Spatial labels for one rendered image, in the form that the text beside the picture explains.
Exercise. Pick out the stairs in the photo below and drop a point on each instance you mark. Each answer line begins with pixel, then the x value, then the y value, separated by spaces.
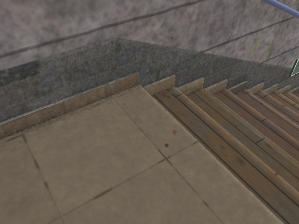
pixel 255 136

